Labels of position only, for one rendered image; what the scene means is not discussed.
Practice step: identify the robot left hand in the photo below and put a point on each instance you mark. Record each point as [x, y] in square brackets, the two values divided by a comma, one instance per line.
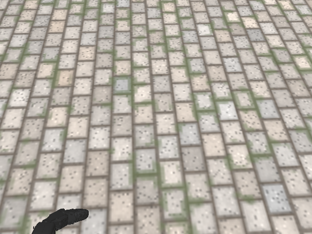
[59, 219]

